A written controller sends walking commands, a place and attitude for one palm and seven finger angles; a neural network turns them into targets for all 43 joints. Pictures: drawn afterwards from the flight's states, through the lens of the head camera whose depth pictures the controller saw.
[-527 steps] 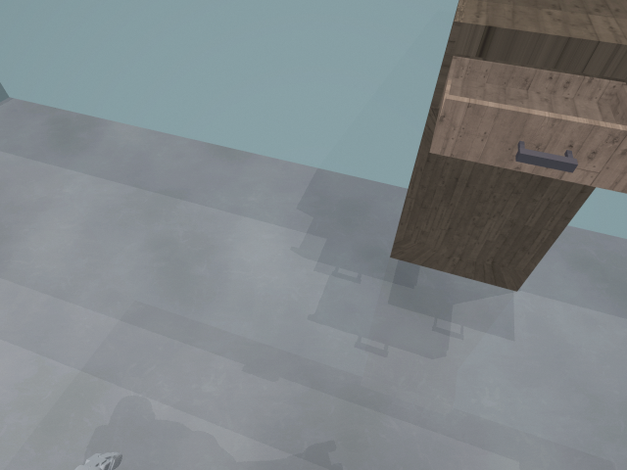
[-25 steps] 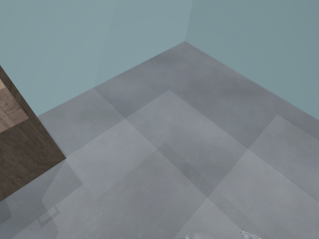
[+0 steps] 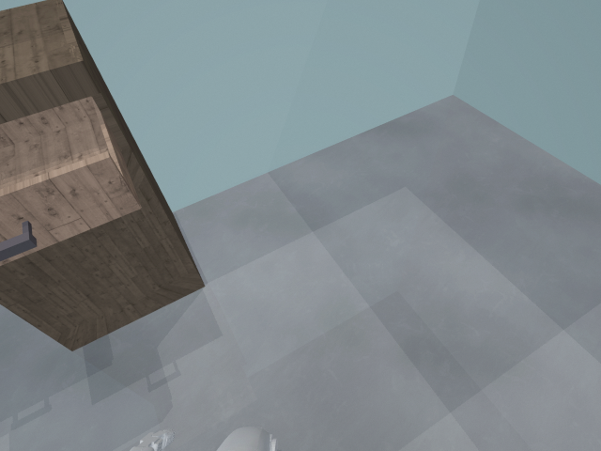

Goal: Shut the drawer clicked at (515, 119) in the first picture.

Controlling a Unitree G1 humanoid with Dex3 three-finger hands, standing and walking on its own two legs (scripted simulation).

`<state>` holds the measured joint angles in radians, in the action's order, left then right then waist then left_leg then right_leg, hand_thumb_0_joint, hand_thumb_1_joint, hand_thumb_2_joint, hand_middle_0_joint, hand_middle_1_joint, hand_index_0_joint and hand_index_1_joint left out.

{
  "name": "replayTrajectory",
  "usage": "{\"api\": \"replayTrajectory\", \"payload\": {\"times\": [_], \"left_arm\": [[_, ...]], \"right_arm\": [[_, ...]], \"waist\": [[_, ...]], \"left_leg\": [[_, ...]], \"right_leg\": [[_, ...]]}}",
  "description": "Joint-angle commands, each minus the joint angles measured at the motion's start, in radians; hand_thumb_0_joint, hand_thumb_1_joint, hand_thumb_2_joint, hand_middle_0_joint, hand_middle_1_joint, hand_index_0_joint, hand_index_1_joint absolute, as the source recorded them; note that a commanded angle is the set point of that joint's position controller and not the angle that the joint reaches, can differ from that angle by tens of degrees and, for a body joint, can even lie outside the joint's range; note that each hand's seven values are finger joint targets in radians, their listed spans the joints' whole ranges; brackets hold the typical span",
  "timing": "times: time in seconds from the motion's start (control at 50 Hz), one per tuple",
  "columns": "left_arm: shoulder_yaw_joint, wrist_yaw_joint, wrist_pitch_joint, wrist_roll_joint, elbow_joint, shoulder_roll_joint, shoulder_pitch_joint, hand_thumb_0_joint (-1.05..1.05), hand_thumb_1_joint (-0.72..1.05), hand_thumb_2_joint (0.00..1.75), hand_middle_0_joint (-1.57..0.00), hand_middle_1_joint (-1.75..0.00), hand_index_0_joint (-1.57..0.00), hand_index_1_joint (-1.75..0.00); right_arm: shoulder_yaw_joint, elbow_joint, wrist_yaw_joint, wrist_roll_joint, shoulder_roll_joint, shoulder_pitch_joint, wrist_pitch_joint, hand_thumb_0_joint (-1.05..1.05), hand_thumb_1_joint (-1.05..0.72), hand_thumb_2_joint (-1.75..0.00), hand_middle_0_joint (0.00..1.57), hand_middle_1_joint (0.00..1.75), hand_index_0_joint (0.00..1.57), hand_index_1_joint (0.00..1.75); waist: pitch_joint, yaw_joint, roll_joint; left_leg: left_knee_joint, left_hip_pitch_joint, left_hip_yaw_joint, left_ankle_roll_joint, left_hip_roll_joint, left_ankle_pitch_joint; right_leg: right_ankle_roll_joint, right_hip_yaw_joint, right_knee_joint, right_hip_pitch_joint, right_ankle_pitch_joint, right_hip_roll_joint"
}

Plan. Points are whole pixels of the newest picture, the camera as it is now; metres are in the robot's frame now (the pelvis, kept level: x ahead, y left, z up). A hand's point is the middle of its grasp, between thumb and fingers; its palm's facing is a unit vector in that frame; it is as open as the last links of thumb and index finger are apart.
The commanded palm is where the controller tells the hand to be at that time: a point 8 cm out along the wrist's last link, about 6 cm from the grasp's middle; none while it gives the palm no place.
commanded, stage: turn to face it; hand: left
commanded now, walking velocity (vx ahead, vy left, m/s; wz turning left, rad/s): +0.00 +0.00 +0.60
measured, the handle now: out of the picture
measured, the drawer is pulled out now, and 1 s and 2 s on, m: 0.23 0.23 0.23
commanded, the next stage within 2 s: take the last steps up to it in 0.74 s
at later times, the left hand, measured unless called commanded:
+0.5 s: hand out of the picture +0.00 +0.28 -0.17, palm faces +0.34 -0.90 -0.26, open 7.4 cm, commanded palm none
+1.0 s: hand out of the picture -0.06 +0.19 -0.16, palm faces +0.51 -0.83 -0.24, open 7.4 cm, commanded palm none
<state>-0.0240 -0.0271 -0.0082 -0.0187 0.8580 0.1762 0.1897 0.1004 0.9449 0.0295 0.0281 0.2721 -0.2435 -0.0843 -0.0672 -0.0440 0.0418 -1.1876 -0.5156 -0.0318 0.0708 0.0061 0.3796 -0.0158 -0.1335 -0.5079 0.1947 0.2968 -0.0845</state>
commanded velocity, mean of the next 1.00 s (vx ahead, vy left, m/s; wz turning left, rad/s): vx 0.05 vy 0.01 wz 0.36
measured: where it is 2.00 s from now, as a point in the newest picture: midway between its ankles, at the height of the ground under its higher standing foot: (267, 444)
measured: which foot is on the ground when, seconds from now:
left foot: up 0.00-0.24, down 0.26-0.68, up 0.70-1.00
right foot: down 0.00-0.24, up 0.26-0.66, down 0.68-1.00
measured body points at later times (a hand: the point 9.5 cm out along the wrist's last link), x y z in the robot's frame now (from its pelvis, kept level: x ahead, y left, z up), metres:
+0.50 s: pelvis +0.00 +0.05 +0.00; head +0.02 +0.07 +0.45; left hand -0.02 +0.33 -0.15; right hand +0.18 -0.16 -0.13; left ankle -0.02 +0.15 -0.74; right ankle +0.04 -0.11 -0.67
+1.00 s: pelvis +0.00 +0.01 +0.00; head +0.02 +0.00 +0.45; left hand -0.08 +0.23 -0.14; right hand +0.16 -0.20 -0.16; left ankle -0.09 +0.13 -0.69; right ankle +0.06 -0.08 -0.74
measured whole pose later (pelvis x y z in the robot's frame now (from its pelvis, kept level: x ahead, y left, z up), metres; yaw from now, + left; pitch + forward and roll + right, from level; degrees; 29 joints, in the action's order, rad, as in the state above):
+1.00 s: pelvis +0.00 +0.01 +0.00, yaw +28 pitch -1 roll +1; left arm -0.03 -0.02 0.02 -0.03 0.98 0.16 0.30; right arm 0.07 1.03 0.02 0.03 0.23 -0.24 -0.07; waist -0.03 0.02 0.02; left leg -0.89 -0.35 0.01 0.04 -0.03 0.42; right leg -0.02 -0.17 -0.45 0.19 0.24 -0.09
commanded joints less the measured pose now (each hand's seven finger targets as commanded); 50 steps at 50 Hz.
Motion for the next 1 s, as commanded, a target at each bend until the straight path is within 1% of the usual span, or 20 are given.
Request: {"api": "replayTrajectory", "payload": {"times": [0.0, 0.12, 0.18, 0.2, 0.22, 0.24, 0.26, 0.32, 0.36, 0.54, 0.6, 0.62, 0.64, 0.66, 0.68, 0.7, 0.74, 0.8, 0.92, 0.98], "left_arm": [[-0.066, -0.010, 0.020, -0.006, -0.049, 0.215, 0.046, 0.00, 0.90, 0.90, -0.20, -0.30, -0.20, -0.30], [-0.082, -0.005, 0.008, -0.012, -0.018, 0.261, 0.086, 0.00, 0.90, 0.90, -0.20, -0.30, -0.20, -0.30], [-0.089, 0.000, -0.002, -0.004, -0.005, 0.266, 0.082, 0.00, 0.90, 0.90, -0.20, -0.30, -0.20, -0.30], [-0.087, 0.004, -0.007, 0.005, -0.009, 0.253, 0.088, 0.00, 0.90, 0.90, -0.20, -0.30, -0.20, -0.30], [-0.080, 0.014, -0.012, 0.012, -0.043, 0.190, 0.094, 0.00, 0.90, 0.90, -0.20, -0.30, -0.20, -0.30], [-0.052, 0.011, -0.017, 0.004, -0.086, 0.154, 0.015, 0.00, 0.90, 0.90, -0.20, -0.30, -0.20, -0.30], [-0.054, 0.003, -0.023, 0.003, -0.089, 0.155, -0.023, 0.00, 0.90, 0.90, -0.20, -0.30, -0.20, -0.30], [-0.064, 0.010, -0.022, 0.007, -0.037, 0.166, -0.024, 0.00, 0.90, 0.90, -0.20, -0.30, -0.20, -0.30], [-0.065, 0.017, -0.022, 0.004, -0.012, 0.163, 0.024, 0.00, 0.90, 0.90, -0.20, -0.30, -0.20, -0.30], [-0.050, 0.009, -0.015, 0.009, -0.040, 0.130, 0.004, 0.00, 0.90, 0.90, -0.20, -0.30, -0.20, -0.30], [-0.051, 0.005, 0.001, 0.013, -0.019, 0.127, 0.077, 0.00, 0.90, 0.90, -0.20, -0.30, -0.20, -0.30], [-0.054, 0.001, 0.010, 0.011, -0.009, 0.142, 0.124, 0.00, 0.90, 0.90, -0.20, -0.30, -0.20, -0.30], [-0.064, -0.005, 0.024, -0.001, -0.004, 0.207, 0.141, 0.00, 0.90, 0.90, -0.20, -0.30, -0.20, -0.30], [-0.078, -0.009, 0.028, -0.013, -0.004, 0.281, 0.145, 0.00, 0.90, 0.90, -0.20, -0.30, -0.20, -0.30], [-0.079, -0.008, 0.026, -0.003, -0.013, 0.278, 0.144, 0.00, 0.90, 0.90, -0.20, -0.30, -0.20, -0.30], [-0.078, -0.010, 0.022, -0.003, -0.019, 0.253, 0.086, 0.00, 0.90, 0.90, -0.20, -0.30, -0.20, -0.30], [-0.063, -0.012, 0.019, -0.001, -0.030, 0.191, -0.002, 0.00, 0.90, 0.90, -0.20, -0.30, -0.20, -0.30], [-0.056, -0.012, 0.027, -0.006, -0.011, 0.166, 0.034, 0.00, 0.90, 0.90, -0.20, -0.30, -0.20, -0.30], [-0.063, -0.001, 0.038, -0.012, 0.085, 0.184, 0.190, 0.00, 0.90, 0.90, -0.20, -0.30, -0.20, -0.30], [-0.065, 0.004, 0.045, -0.017, 0.123, 0.191, 0.215, 0.00, 0.90, 0.90, -0.20, -0.30, -0.20, -0.30]], "right_arm": [[0.001, -0.088, 0.003, -0.008, 0.043, 0.087, 0.019, 0.00, -0.90, -0.90, 0.20, 0.30, 0.20, 0.30], [-0.020, -0.109, 0.004, -0.017, 0.028, 0.148, 0.038, 0.00, -0.90, -0.90, 0.20, 0.30, 0.20, 0.30], [-0.018, -0.101, -0.001, -0.014, 0.051, 0.084, 0.053, 0.00, -0.90, -0.90, 0.20, 0.30, 0.20, 0.30], [-0.005, -0.090, -0.001, -0.011, 0.094, 0.029, 0.061, 0.00, -0.90, -0.90, 0.20, 0.30, 0.20, 0.30], [0.025, -0.089, -0.006, -0.004, 0.218, -0.033, 0.071, 0.00, -0.90, -0.90, 0.20, 0.30, 0.20, 0.30], [0.034, -0.068, -0.011, -0.015, 0.287, -0.114, 0.063, 0.00, -0.90, -0.90, 0.20, 0.30, 0.20, 0.30], [0.032, -0.052, -0.026, -0.013, 0.261, -0.126, 0.069, 0.00, -0.90, -0.90, 0.20, 0.30, 0.20, 0.30], [0.001, -0.092, -0.041, -0.004, 0.167, 0.051, 0.070, 0.00, -0.90, -0.90, 0.20, 0.30, 0.20, 0.30], [-0.007, -0.105, -0.038, -0.006, 0.150, 0.087, 0.076, 0.00, -0.90, -0.90, 0.20, 0.30, 0.20, 0.30], [0.001, -0.098, -0.034, -0.001, 0.142, 0.062, 0.061, 0.00, -0.90, -0.90, 0.20, 0.30, 0.20, 0.30], [0.002, -0.099, -0.035, -0.005, 0.125, 0.075, 0.058, 0.00, -0.90, -0.90, 0.20, 0.30, 0.20, 0.30], [0.001, -0.100, -0.033, -0.012, 0.109, 0.080, 0.060, 0.00, -0.90, -0.90, 0.20, 0.30, 0.20, 0.30], [-0.004, -0.102, -0.027, -0.022, 0.057, 0.056, 0.062, 0.00, -0.90, -0.90, 0.20, 0.30, 0.20, 0.30], [-0.017, -0.129, -0.025, -0.022, -0.002, 0.063, 0.063, 0.00, -0.90, -0.90, 0.20, 0.30, 0.20, 0.30], [-0.002, -0.123, -0.031, -0.014, 0.051, 0.079, 0.044, 0.00, -0.90, -0.90, 0.20, 0.30, 0.20, 0.30], [0.004, -0.104, -0.028, -0.011, 0.048, 0.086, 0.034, 0.00, -0.90, -0.90, 0.20, 0.30, 0.20, 0.30], [0.003, -0.055, -0.016, -0.008, 0.047, 0.043, 0.028, 0.00, -0.90, -0.90, 0.20, 0.30, 0.20, 0.30], [-0.007, -0.029, -0.015, -0.007, 0.022, 0.031, 0.030, 0.00, -0.90, -0.90, 0.20, 0.30, 0.20, 0.30], [-0.028, -0.025, -0.008, -0.002, -0.005, 0.102, 0.048, 0.00, -0.90, -0.90, 0.20, 0.30, 0.20, 0.30], [-0.034, -0.022, -0.002, -0.004, -0.018, 0.107, 0.067, 0.00, -0.90, -0.90, 0.20, 0.30, 0.20, 0.30]], "waist": [[0.041, 0.055, -0.224], [0.077, 0.084, -0.267], [0.117, 0.049, -0.215], [0.158, 0.016, -0.123], [0.197, -0.019, 0.191], [0.195, -0.054, 0.259], [0.213, -0.062, 0.194], [0.081, 0.011, 0.133], [0.098, 0.033, 0.113], [0.082, 0.017, 0.131], [0.109, 0.054, 0.111], [0.134, 0.078, 0.076], [0.155, 0.079, -0.093], [0.115, 0.083, -0.324], [0.114, 0.099, -0.301], [0.066, 0.075, -0.274], [0.016, 0.028, -0.168], [0.030, 0.042, -0.213], [0.029, 0.112, -0.210], [0.027, 0.120, -0.213]], "left_leg": [[0.087, -0.053, 0.037, 0.019, -0.039, 0.022], [0.384, 0.071, 0.117, -0.005, -0.037, 0.063], [0.638, 0.248, 0.154, -0.027, -0.016, -0.095], [0.762, 0.410, 0.111, -0.050, -0.044, -0.239], [0.797, 0.596, -0.243, -0.168, -0.302, -0.578], [0.806, 0.580, -0.362, -0.268, -0.441, -0.825], [0.792, 0.569, -0.367, -0.298, -0.432, -0.804], [0.812, 0.377, -0.214, -0.246, -0.280, -0.635], [0.823, 0.350, -0.153, -0.221, -0.229, -0.597], [0.812, 0.327, -0.248, -0.249, -0.226, -0.536], [0.738, 0.272, -0.254, -0.215, -0.186, -0.557], [0.676, 0.235, -0.233, -0.178, -0.153, -0.483], [0.536, 0.108, -0.151, -0.112, -0.063, -0.281], [0.333, -0.045, -0.014, -0.049, 0.072, 0.159], [0.169, 0.003, -0.083, -0.056, 0.031, 0.221], [0.049, -0.007, -0.084, -0.057, 0.023, 0.175], [-0.033, -0.010, -0.062, -0.047, -0.012, 0.043], [0.030, 0.013, -0.021, -0.026, -0.016, 0.002], [0.307, 0.022, 0.056, -0.031, -0.040, 0.044], [0.432, 0.071, 0.086, -0.052, -0.048, 0.078]], "right_leg": [[-0.098, 0.094, 0.168, -0.090, -0.398, -0.252], [-0.105, 0.034, 0.087, -0.124, -0.508, -0.291], [-0.040, -0.035, -0.051, -0.077, -0.471, -0.278], [0.006, -0.060, -0.196, 0.024, -0.403, -0.255], [0.091, -0.095, -0.434, 0.305, 0.065, -0.115], [0.108, -0.014, -0.578, 0.400, 0.420, -0.060], [0.103, 0.073, -0.652, 0.433, 0.384, -0.060], [0.104, 0.113, -0.680, 0.382, 0.185, -0.058], [0.106, 0.102, -0.641, 0.324, 0.128, -0.042], [0.097, 0.082, -0.302, 0.196, 0.156, 0.031], [0.086, 0.066, -0.065, 0.037, 0.005, 0.061], [0.082, 0.080, 0.081, -0.059, -0.101, 0.038], [0.040, 0.229, 0.175, -0.190, -0.194, -0.110], [-0.083, 0.455, 0.205, -0.194, -0.357, -0.351], [-0.146, 0.459, 0.231, -0.046, -0.296, -0.390], [-0.155, 0.443, 0.255, 0.025, -0.181, -0.346], [-0.119, 0.289, 0.246, 0.067, -0.126, -0.259], [-0.104, 0.192, 0.227, 0.024, -0.213, -0.216], [-0.117, 0.227, 0.294, -0.102, 0.010, -0.241], [-0.134, 0.242, 0.316, -0.098, 0.111, -0.262]]}}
